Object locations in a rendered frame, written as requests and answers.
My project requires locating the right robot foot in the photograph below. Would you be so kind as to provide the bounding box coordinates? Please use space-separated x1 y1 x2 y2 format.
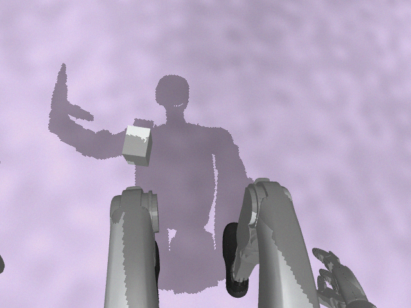
223 223 249 298

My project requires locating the carton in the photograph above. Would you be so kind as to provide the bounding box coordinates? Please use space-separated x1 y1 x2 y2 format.
122 125 153 167

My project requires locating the right robot hand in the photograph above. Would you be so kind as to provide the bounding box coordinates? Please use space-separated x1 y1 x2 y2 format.
312 248 368 308

